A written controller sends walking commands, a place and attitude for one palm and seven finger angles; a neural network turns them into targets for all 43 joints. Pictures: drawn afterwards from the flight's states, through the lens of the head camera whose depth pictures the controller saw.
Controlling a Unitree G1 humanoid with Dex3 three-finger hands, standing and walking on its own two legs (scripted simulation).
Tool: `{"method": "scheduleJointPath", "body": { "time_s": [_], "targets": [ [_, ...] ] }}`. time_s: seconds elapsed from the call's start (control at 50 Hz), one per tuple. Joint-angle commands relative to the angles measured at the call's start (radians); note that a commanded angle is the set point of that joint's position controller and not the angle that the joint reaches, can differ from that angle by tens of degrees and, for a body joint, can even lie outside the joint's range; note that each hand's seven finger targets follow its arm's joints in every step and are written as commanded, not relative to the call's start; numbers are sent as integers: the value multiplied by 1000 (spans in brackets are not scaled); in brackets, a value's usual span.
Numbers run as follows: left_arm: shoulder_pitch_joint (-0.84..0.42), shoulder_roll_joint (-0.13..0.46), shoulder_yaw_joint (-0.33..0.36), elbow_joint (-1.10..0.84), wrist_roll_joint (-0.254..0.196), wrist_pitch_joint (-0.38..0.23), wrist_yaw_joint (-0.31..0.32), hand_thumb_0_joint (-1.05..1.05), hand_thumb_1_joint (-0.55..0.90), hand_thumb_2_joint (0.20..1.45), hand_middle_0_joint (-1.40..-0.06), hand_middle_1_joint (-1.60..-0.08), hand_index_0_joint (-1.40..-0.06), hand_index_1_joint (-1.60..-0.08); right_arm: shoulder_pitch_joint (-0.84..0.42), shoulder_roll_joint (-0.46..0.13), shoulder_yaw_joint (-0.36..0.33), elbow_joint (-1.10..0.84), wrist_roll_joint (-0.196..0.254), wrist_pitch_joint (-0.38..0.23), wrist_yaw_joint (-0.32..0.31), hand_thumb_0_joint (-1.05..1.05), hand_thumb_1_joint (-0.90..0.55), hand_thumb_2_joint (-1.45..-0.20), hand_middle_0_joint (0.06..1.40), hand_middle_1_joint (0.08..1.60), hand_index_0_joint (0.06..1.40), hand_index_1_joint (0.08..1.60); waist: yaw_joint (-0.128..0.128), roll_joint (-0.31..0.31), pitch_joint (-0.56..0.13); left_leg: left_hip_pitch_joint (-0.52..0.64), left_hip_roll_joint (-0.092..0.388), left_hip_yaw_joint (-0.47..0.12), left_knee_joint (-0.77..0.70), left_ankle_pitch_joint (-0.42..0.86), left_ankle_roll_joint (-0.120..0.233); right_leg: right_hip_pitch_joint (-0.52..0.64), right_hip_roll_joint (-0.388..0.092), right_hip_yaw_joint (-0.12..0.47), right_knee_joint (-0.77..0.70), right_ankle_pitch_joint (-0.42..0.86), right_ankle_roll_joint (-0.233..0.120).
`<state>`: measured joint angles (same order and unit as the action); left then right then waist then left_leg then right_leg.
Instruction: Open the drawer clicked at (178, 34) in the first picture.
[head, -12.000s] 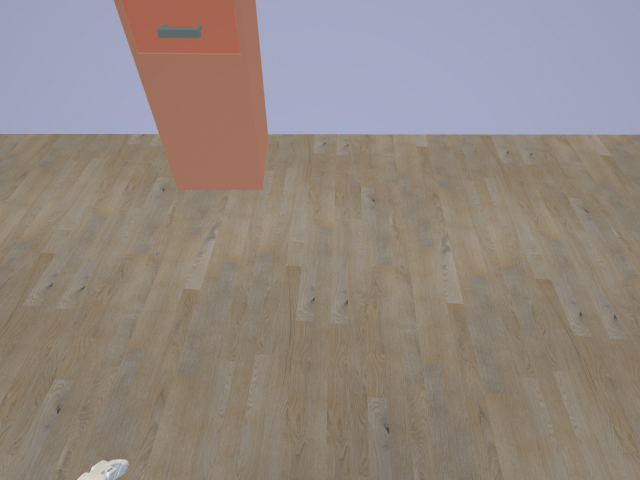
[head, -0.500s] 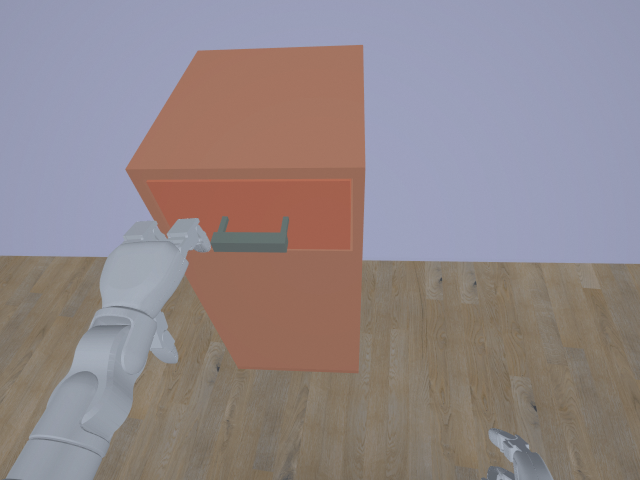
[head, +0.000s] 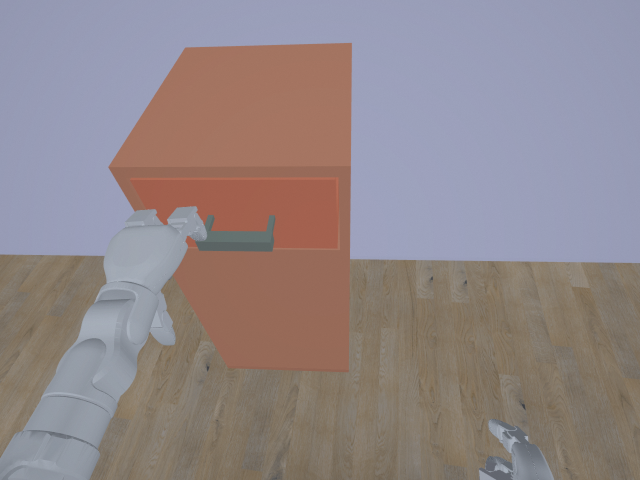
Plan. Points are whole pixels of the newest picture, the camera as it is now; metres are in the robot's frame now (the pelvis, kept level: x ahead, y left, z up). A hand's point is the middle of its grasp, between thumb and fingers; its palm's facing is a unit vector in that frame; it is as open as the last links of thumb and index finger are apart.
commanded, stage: move the hooked fingers above the handle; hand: left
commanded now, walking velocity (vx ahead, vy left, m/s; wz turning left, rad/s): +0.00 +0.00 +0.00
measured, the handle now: (238, 231) +0.51 +0.21 -0.03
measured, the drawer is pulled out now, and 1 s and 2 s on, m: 0.00 0.00 0.00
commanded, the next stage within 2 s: none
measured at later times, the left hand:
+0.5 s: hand (198, 252) +0.40 +0.23 +0.04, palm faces +0.00 -0.06 -1.00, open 13.8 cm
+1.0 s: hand (223, 237) +0.44 +0.21 +0.03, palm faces -0.03 -0.04 -1.00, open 13.8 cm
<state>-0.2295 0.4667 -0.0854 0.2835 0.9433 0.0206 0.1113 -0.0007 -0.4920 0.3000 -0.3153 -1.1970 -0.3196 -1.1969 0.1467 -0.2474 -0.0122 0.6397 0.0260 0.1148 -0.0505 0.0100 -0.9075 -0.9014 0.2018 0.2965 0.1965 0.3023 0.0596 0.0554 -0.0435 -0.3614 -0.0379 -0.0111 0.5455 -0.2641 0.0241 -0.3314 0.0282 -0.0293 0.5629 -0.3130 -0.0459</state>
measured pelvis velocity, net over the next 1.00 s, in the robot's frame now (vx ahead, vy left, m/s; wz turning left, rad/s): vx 0.02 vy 0.01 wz -0.03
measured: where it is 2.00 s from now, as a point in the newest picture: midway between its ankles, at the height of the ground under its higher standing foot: outside the picture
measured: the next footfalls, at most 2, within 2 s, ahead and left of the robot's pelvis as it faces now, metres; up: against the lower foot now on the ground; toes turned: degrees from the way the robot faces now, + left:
none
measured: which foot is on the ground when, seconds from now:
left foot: down 0.00-1.00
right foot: down 0.00-1.00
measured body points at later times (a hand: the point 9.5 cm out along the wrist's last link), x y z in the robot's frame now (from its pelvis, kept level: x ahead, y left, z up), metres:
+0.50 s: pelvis +0.02 +0.01 -0.01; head +0.06 -0.02 +0.44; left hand +0.39 +0.23 +0.10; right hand +0.14 -0.25 -0.14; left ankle +0.01 +0.11 -0.73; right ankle -0.02 -0.09 -0.73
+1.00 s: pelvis +0.02 +0.01 -0.01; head +0.07 -0.01 +0.44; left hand +0.44 +0.21 +0.08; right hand +0.09 -0.26 -0.15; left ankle +0.01 +0.11 -0.73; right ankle -0.02 -0.09 -0.73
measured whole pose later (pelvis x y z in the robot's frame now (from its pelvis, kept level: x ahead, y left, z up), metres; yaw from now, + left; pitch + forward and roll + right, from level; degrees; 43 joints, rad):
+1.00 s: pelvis +0.02 +0.01 -0.01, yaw -1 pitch +12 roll +0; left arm -0.58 0.39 -0.12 0.77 1.03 0.03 0.26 0.00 -0.49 0.30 -0.31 -1.20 -0.32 -1.20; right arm 0.27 -0.25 -0.06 0.68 0.03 0.16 -0.03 0.01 -0.91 -0.90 0.20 0.30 0.20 0.30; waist -0.03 0.05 -0.12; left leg -0.53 -0.03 0.02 0.65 -0.32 0.03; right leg -0.51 0.03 0.00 0.66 -0.36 -0.04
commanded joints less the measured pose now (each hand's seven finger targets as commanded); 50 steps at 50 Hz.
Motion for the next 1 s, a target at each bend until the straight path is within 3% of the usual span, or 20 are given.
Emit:
{"method": "scheduleJointPath", "body": {
  "time_s": [0.0, 0.04, 0.08, 0.1, 0.12, 0.16, 0.2, 0.24, 0.28, 0.38, 0.5, 0.58, 0.62, 0.7, 0.72, 0.78, 0.84, 0.88, 0.98],
  "targets": [
    [-350, 235, 145, -154, 12, -16, 51, 0, -500, 300, -300, -1200, -300, -1200, -59, -117, -42, -133, -4, -32, -5, 0, -900, -900, 200, 300, 200, 300, -12, -44, -287, 89, -21, 18, -12, 237, 25, 92, -10, 56, -56, 293, 11],
    [-324, 231, 152, -156, 11, -20, 60, 0, -500, 300, -300, -1200, -300, -1200, -51, -114, -49, -138, -5, -30, -3, 0, -900, -900, 200, 300, 200, 300, -5, -29, -310, 93, -21, 19, -2, 270, 26, 102, -10, 58, -43, 336, 9],
    [-331, 249, 173, -122, 11, -17, 68, 0, -500, 300, -300, -1200, -300, -1200, -40, -121, -51, -129, -2, -22, -2, 0, -900, -900, 200, 300, 200, 300, -12, -43, -305, 74, -20, 19, 2, 274, 24, 98, -7, 56, -37, 341, 9],
    [-338, 216, 143, -120, 8, -16, 70, 0, -500, 300, -300, -1200, -300, -1200, -35, -118, -52, -134, -1, -23, -2, 0, -900, -900, 200, 300, 200, 300, -15, -54, -305, 74, -19, 19, 7, 278, 27, 91, -8, 53, -33, 351, 11],
    [-348, 227, 153, -99, 11, -15, 75, 0, -500, 300, -300, -1200, -300, -1200, -31, -120, -55, -128, 1, -22, -3, 0, -900, -900, 200, 300, 200, 300, -20, -56, -292, 72, -17, 23, 9, 274, 27, 75, -6, 52, -34, 347, 11],
    [-387, 213, 133, -94, 18, -14, 83, 0, -500, 300, -300, -1200, -300, -1200, -18, -123, -59, -124, 1, -20, -4, 0, -900, -900, 200, 300, 200, 300, -28, -53, -312, 78, -16, 24, 16, 286, 28, 66, -5, 51, -26, 356, 11],
    [-395, 244, 162, -112, 23, -21, 94, 0, -500, 300, -300, -1200, -300, -1200, -6, -126, -65, -123, -1, -21, -2, 0, -900, -900, 200, 300, 200, 300, -21, -36, -361, 89, -14, 19, 23, 325, 27, 85, -3, 52, -12, 385, 8],
    [-405, 190, 117, -113, 27, -19, 102, 0, -500, 300, -300, -1200, -300, -1200, -2, -121, -70, -122, -1, -19, 4, 0, -900, -900, 200, 300, 200, 300, -32, -20, -355, 109, -9, 15, 29, 350, 23, 50, 1, 44, -4, 384, 6],
    [-383, 194, 128, -100, 25, -12, 109, 0, -500, 300, -300, -1200, -300, -1200, 10, -125, -75, -118, -4, -20, 8, 0, -900, -900, 200, 300, 200, 300, -28, -36, -377, 116, -5, 14, 36, 389, 23, 60, 4, 41, 1, 405, 5],
    [-426, 184, 114, -28, 43, 26, 124, 0, -500, 300, -300, -1200, -300, -1200, 19, -131, -71, -109, 1, -6, 11, 0, -900, -900, 200, 300, 200, 300, -38, -54, -342, 89, -2, 12, 30, 360, 19, 30, 8, 32, 3, 364, 3],
    [-516, 130, 58, -6, 57, 34, 135, 0, -500, 300, -300, -1200, -300, -1200, 40, -124, -75, -107, 0, -4, 14, 0, -900, -900, 200, 300, 200, 300, -51, -22, -381, 134, 7, 2, 48, 404, 15, -8, 10, 24, 19, 358, 0],
    [-564, 164, 82, 98, 69, 46, 140, 0, -500, 300, -300, -1200, -300, -1200, 49, -131, -69, -97, 1, 6, 9, 0, -900, -900, 200, 300, 200, 300, -57, -63, -343, 83, 2, 9, 40, 337, 17, -13, 10, 25, 10, 323, -1],
    [-624, 125, 42, 126, 77, 44, 143, 0, -500, 300, -300, -1200, -300, -1200, 58, -125, -69, -96, 3, 7, 6, 0, -900, -900, 200, 300, 200, 300, -69, -53, -343, 86, 3, 10, 44, 319, 19, -39, 9, 22, 13, 308, 0],
    [-679, 147, 62, 170, 85, 24, 152, 0, -500, 300, -300, -1200, -300, -1200, 82, -126, -77, -89, -2, 6, 5, 0, -900, -900, 200, 300, 200, 300, -69, -44, -402, 103, 3, 10, 61, 348, 20, -33, 9, 28, 23, 331, -1],
    [-677, 119, 39, 175, 81, 20, 153, 0, -500, 300, -300, -1200, -300, -1200, 85, -123, -77, -93, -3, 6, 6, 0, -900, -900, 200, 300, 200, 300, -71, -23, -404, 102, 1, 13, 64, 349, 19, -36, 8, 28, 24, 336, -1],
    [-687, 149, 71, 238, 90, 13, 164, 0, -500, 300, -300, -1200, -300, -1200, 102, -129, -79, -81, -6, 12, 9, 0, -900, -900, 200, 300, 200, 300, -72, -47, -404, 73, 3, 11, 71, 369, 18, -33, 11, 27, 34, 357, -2],
    [-720, 103, 35, 253, 89, 9, 177, 0, -500, 300, -300, -1200, -300, -1200, 118, -126, -85, -77, -5, 12, 17, 0, -900, -900, 200, 300, 200, 300, -85, -45, -408, 79, 6, 14, 79, 366, 20, -58, 11, 25, 34, 354, 0],
    [-719, 139, 68, 292, 93, 10, 186, 0, -500, 300, -300, -1200, -300, -1200, 130, -130, -85, -72, -8, 14, 17, 0, -900, -900, 200, 300, 200, 300, -80, -58, -415, 52, 2, 16, 81, 365, 22, -37, 13, 29, 36, 369, -1],
    [-796, 147, 66, 325, 105, 7, 207, 0, -500, 300, -300, -1200, -300, -1200, 149, -132, -90, -59, -7, 15, 16, 0, -900, -900, 200, 300, 200, 300, -101, -45, -423, 31, 2, 22, 86, 343, 24, -48, 12, 34, 38, 366, 1]
  ]
}}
